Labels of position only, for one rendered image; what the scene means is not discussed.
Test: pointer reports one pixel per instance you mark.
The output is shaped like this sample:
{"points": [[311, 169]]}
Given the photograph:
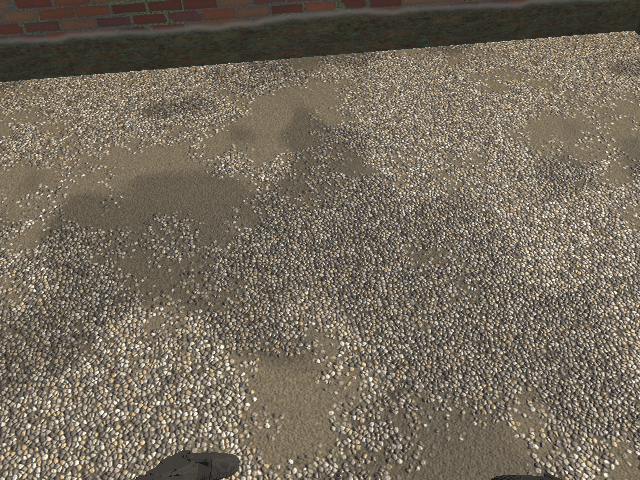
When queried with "robot left hand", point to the robot left hand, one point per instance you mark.
{"points": [[185, 465]]}

